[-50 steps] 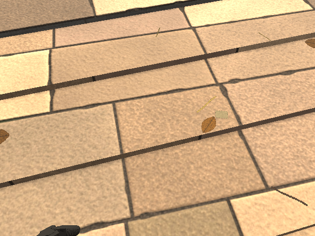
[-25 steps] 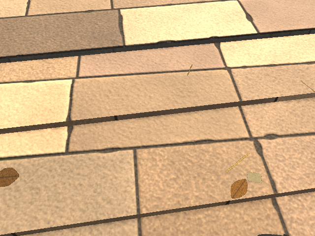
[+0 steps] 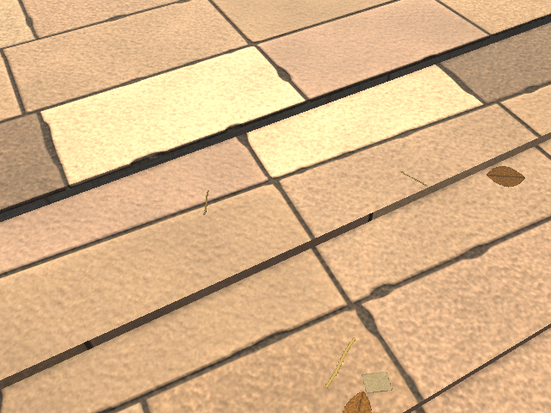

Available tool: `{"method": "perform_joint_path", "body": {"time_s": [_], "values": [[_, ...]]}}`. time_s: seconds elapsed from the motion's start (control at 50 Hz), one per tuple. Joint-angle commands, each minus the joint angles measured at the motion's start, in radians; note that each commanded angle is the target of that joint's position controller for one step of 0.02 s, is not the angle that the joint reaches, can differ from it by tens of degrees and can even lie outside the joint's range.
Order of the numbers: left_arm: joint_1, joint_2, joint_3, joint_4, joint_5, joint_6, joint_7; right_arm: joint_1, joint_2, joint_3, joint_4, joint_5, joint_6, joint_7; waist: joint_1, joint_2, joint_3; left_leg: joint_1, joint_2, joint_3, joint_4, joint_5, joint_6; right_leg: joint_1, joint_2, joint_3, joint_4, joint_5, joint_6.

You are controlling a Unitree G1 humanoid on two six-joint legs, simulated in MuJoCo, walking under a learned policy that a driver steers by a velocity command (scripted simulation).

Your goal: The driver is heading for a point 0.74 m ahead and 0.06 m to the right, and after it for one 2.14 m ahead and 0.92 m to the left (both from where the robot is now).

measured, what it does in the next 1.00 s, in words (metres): climbs: right foot, then left foot 0.04 m higher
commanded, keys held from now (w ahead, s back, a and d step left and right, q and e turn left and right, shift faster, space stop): w+e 0.36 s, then w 0.04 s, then w+q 0.46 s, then q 0.14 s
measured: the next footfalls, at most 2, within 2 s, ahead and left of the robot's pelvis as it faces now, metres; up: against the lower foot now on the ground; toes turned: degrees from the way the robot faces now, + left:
right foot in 0.10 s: +0.21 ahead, -0.13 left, +0.00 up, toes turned -7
left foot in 0.58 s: +0.57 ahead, -0.01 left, +0.04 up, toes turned -13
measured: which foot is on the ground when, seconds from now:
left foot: down 0.00-0.10, up 0.12-0.56, down 0.58-1.00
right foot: up 0.00-0.08, down 0.10-0.58, up 0.60-1.00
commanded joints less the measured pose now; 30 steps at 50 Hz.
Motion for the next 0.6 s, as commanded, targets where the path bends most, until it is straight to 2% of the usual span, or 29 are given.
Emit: {"method": "perform_joint_path", "body": {"time_s": [0.02,0.04,0.06,0.08,0.1,0.12,0.14,0.16,0.18,0.2,0.22,0.24,0.28,0.32,0.34,0.36,0.4,0.46,0.48,0.52,0.54,0.56,0.58,0.6], "values": [[-0.117,0.068,0.008,-0.111,-0.003,-0.011,-0.018,-0.008,-0.199,-0.048,-0.048,0.02,0.012,0.0,0.011,0.094,0.095,0.026,0.303,-0.062,0.005,0.556,0.151,-0.013,0.034,-0.066,-0.057,-0.115,-0.036],[-0.08,0.088,0.018,-0.113,-0.004,-0.01,-0.02,-0.024,-0.214,-0.053,-0.055,0.026,0.019,-0.001,0.041,0.114,0.062,0.034,0.304,-0.052,0.083,0.753,0.14,0.062,0.068,-0.093,-0.058,-0.164,-0.054],[0.008,0.118,0.035,-0.099,-0.007,-0.01,-0.021,-0.046,-0.228,-0.057,-0.063,0.032,0.027,-0.002,0.095,0.129,0.01,0.031,0.294,-0.038,0.214,0.92,0.126,0.176,0.112,-0.121,-0.07,-0.201,-0.077],[0.172,0.165,0.065,-0.058,-0.01,-0.013,-0.016,-0.073,-0.233,-0.055,-0.072,0.039,0.036,-0.001,0.186,0.112,-0.075,-0.023,0.254,-0.013,0.426,0.975,0.096,0.398,0.17,-0.141,-0.15,-0.14,-0.112],[0.324,0.249,0.104,-0.016,-0.013,-0.008,0.004,-0.061,-0.208,-0.046,-0.085,0.023,0.031,-0.002,0.243,0.035,-0.155,-0.247,0.212,-0.019,0.706,0.715,0.042,0.692,0.136,-0.012,-0.188,-0.113,-0.154],[0.309,0.37,0.12,-0.016,-0.015,-0.011,0.015,0.003,-0.043,0.0,-0.146,-0.021,0.003,0.009,0.118,-0.263,-0.194,-0.713,0.014,-0.081,1.07,-0.188,-0.03,0.987,-0.123,0.538,-0.264,-0.206,-0.322],[0.339,0.308,0.095,-0.049,0.003,-0.031,0.008,-0.069,-0.081,0.003,-0.166,0.019,-0.046,0.021,0.158,-0.148,-0.348,-0.834,-0.047,-0.347,1.222,-0.287,-0.021,1.063,-0.223,0.865,-0.445,-0.324,-0.391],[0.32,0.239,0.075,-0.043,0.014,-0.047,0.004,-0.171,-0.123,-0.007,-0.193,0.06,-0.072,0.03,0.18,-0.081,-0.234,-0.942,0.002,-0.377,1.234,-0.194,0.011,1.021,-0.207,0.744,-0.465,-0.25,-0.336],[0.268,0.199,0.064,-0.051,0.008,-0.056,0.006,-0.188,-0.114,-0.001,-0.192,0.052,-0.087,0.028,0.149,-0.034,-0.16,-0.933,0.051,-0.378,1.173,-0.103,0.037,0.894,-0.168,0.607,-0.445,-0.179,-0.298],[0.185,0.153,0.048,-0.073,0.006,-0.059,0.006,-0.189,-0.128,-0.008,-0.181,0.023,-0.088,0.021,0.105,0.007,-0.106,-0.865,0.086,-0.383,1.094,-0.041,0.041,0.743,-0.126,0.502,-0.45,-0.098,-0.27],[0.134,0.119,0.034,-0.094,0.015,-0.062,0.01,-0.168,-0.145,-0.018,-0.179,0.015,-0.077,0.021,0.066,-0.007,-0.087,-0.787,0.109,-0.393,1.04,-0.001,0.04,0.637,-0.099,0.438,-0.471,-0.03,-0.258],[0.122,0.115,0.029,-0.104,0.02,-0.062,0.015,-0.158,-0.149,-0.022,-0.182,0.011,-0.062,0.023,0.048,-0.013,-0.074,-0.752,0.113,-0.391,1.01,0.015,0.031,0.584,-0.084,0.416,-0.494,0.006,-0.256],[0.148,0.144,0.031,-0.102,0.014,-0.061,0.028,-0.159,-0.122,-0.018,-0.195,-0.002,-0.038,0.024,0.032,-0.009,-0.048,-0.778,0.104,-0.367,1.0,0.024,0.003,0.53,-0.074,0.376,-0.51,0.09,-0.265],[0.188,0.164,0.034,-0.102,0.01,-0.055,0.042,-0.214,-0.097,-0.008,-0.224,-0.014,-0.024,0.023,0.041,-0.006,-0.012,-0.846,0.102,-0.35,0.937,0.081,-0.025,0.497,-0.055,0.334,-0.518,0.111,-0.253],[0.205,0.157,0.031,-0.104,0.008,-0.048,0.049,-0.26,-0.082,-0.001,-0.244,-0.018,-0.023,0.023,0.055,-0.004,0.002,-0.862,0.096,-0.341,0.873,0.112,-0.035,0.481,-0.043,0.318,-0.522,0.114,-0.24],[0.206,0.159,0.03,-0.111,0.006,-0.042,0.052,-0.305,-0.067,0.009,-0.261,-0.017,-0.021,0.024,0.065,-0.012,0.02,-0.82,0.077,-0.314,0.751,0.155,-0.038,0.43,-0.011,0.279,-0.533,0.094,-0.221],[0.237,0.153,0.026,-0.11,0.013,-0.043,0.052,-0.359,-0.05,0.018,-0.273,-0.012,-0.028,0.031,0.095,-0.062,0.009,-0.756,0.044,-0.284,0.633,0.253,-0.03,0.432,0.008,0.241,-0.525,0.143,-0.193],[0.32,0.149,0.021,-0.074,0.01,-0.044,0.049,-0.421,-0.061,0.021,-0.282,0.011,-0.037,0.045,0.139,-0.092,0.02,-0.724,0.019,-0.248,0.485,0.327,-0.004,0.537,-0.039,0.234,-0.543,0.151,-0.181],[0.331,0.151,0.02,-0.065,0.011,-0.042,0.048,-0.431,-0.07,0.019,-0.287,0.017,-0.04,0.049,0.141,-0.102,0.026,-0.743,0.016,-0.245,0.459,0.307,0.014,0.601,-0.064,0.239,-0.533,0.18,-0.176],[0.312,0.158,0.019,-0.063,0.015,-0.038,0.05,-0.404,-0.1,0.008,-0.288,0.02,-0.046,0.057,0.111,-0.13,0.015,-0.711,-0.009,-0.223,0.405,0.234,0.062,0.694,-0.089,0.213,-0.481,0.362,-0.148],[0.295,0.169,0.021,-0.067,0.016,-0.037,0.052,-0.35,-0.122,-0.002,-0.277,0.016,-0.048,0.058,0.077,-0.159,-0.026,-0.626,-0.04,-0.199,0.399,0.206,0.088,0.718,-0.087,0.188,-0.419,0.558,-0.131],[0.275,0.167,0.019,-0.069,0.015,-0.034,0.057,-0.248,-0.147,-0.016,-0.247,0.011,-0.047,0.057,0.02,-0.167,-0.09,-0.492,-0.075,-0.179,0.372,0.215,0.118,0.727,-0.056,0.143,-0.308,0.74,-0.107],[0.25,0.157,0.013,-0.078,0.022,-0.033,0.063,-0.086,-0.185,-0.032,-0.206,0.005,-0.042,0.057,-0.056,-0.142,-0.179,-0.269,-0.04,-0.256,0.367,0.25,0.164,0.646,-0.021,0.11,-0.121,0.756,-0.075],[0.352,0.094,0.0,-0.099,0.024,-0.037,0.061,0.048,-0.254,-0.055,-0.185,-0.008,-0.034,0.055,-0.035,0.09,-0.326,0.079,0.17,-0.659,0.316,0.068,0.31,0.315,0.087,0.063,0.226,0.444,-0.005]]}}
